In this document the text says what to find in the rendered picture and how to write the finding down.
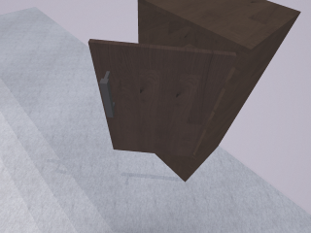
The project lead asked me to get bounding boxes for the cupboard door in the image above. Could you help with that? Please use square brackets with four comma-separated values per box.
[88, 39, 237, 157]

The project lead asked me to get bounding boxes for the handle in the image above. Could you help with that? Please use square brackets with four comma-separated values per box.
[99, 71, 116, 117]

